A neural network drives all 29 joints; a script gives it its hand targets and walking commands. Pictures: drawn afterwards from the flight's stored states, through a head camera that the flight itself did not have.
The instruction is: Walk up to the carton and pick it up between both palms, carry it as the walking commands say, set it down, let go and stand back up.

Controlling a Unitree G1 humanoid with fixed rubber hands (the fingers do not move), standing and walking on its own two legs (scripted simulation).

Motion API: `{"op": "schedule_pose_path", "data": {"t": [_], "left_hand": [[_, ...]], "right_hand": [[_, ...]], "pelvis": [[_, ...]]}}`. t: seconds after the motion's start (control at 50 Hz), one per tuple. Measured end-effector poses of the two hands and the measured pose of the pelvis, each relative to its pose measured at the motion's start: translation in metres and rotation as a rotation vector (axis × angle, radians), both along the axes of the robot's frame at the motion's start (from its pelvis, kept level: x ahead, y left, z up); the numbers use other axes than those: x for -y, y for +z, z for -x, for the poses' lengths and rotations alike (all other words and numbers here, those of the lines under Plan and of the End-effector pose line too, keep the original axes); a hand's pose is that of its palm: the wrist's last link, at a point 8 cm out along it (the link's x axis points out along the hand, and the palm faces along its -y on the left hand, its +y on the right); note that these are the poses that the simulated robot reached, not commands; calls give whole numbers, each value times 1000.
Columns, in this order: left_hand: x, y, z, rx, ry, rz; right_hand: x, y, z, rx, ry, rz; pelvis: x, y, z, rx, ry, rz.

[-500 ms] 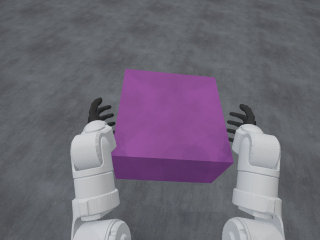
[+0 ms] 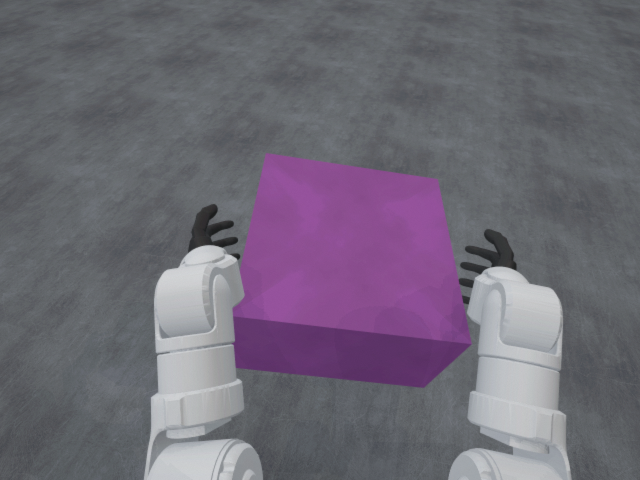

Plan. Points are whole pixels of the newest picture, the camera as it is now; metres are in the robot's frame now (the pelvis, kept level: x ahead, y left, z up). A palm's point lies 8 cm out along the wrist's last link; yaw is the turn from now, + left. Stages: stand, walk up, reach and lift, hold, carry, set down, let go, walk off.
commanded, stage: carry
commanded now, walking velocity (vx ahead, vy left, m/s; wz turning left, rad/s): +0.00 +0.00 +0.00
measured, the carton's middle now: (342, 266) +0.42 -0.01 +0.04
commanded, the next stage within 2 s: hold in 1.94 s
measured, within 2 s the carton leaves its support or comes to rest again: neither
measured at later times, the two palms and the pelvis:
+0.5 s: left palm (207, 262) +0.34 +0.15 +0.13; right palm (495, 283) +0.34 -0.18 +0.12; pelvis +0.00 +0.00 +0.00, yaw +0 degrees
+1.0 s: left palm (209, 261) +0.34 +0.15 +0.13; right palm (496, 283) +0.34 -0.18 +0.12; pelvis +0.00 +0.00 +0.00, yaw +0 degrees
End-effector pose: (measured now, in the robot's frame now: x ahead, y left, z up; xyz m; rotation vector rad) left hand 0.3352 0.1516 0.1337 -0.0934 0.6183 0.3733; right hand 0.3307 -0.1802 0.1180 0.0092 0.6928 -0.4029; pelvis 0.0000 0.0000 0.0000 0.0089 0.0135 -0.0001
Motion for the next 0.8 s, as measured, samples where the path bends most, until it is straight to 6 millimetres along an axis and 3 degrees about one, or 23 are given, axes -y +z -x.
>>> {"op": "schedule_pose_path", "data": {"t": [0.8], "left_hand": [[0,-2,-7,4,-15,1]], "right_hand": [[0,0,-6,13,-3,0]], "pelvis": [[-1,1,-4,-8,0,1]]}}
